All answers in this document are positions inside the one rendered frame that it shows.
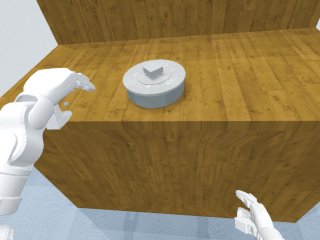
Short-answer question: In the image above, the robot right forearm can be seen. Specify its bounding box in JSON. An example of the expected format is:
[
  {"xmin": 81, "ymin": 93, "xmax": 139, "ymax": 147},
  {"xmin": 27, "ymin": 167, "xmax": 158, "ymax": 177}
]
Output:
[{"xmin": 256, "ymin": 226, "xmax": 285, "ymax": 240}]

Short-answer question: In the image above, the robot left forearm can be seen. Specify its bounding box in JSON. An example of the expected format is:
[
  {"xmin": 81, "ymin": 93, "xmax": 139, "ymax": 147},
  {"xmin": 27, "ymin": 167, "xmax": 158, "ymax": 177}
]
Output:
[{"xmin": 0, "ymin": 91, "xmax": 55, "ymax": 216}]

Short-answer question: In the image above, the lid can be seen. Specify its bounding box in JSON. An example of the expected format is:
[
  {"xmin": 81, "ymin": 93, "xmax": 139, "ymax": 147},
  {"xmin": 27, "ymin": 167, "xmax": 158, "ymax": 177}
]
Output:
[{"xmin": 123, "ymin": 59, "xmax": 186, "ymax": 97}]

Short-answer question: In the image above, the table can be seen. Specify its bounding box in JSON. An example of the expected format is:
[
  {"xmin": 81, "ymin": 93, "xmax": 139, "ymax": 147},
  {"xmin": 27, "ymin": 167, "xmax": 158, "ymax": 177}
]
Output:
[{"xmin": 0, "ymin": 0, "xmax": 320, "ymax": 223}]

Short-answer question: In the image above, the pot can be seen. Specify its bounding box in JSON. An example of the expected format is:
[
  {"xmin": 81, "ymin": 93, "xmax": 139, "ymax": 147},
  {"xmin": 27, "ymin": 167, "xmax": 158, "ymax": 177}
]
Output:
[{"xmin": 127, "ymin": 82, "xmax": 184, "ymax": 109}]

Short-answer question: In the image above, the left robot upper arm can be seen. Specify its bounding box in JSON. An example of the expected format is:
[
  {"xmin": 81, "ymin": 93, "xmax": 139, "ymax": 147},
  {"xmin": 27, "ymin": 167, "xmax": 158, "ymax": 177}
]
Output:
[{"xmin": 0, "ymin": 223, "xmax": 15, "ymax": 240}]

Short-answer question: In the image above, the robot left hand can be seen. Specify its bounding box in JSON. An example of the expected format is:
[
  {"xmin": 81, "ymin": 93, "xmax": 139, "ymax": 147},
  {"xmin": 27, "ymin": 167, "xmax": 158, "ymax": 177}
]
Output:
[{"xmin": 23, "ymin": 68, "xmax": 95, "ymax": 130}]

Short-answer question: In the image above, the robot right hand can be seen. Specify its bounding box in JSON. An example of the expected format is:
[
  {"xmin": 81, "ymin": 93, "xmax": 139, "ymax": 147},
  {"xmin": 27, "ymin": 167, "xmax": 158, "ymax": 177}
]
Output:
[{"xmin": 234, "ymin": 190, "xmax": 274, "ymax": 238}]

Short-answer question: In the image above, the knob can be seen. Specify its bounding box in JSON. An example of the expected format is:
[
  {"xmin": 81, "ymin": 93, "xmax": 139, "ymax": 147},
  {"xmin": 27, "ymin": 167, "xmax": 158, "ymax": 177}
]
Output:
[{"xmin": 143, "ymin": 62, "xmax": 164, "ymax": 78}]

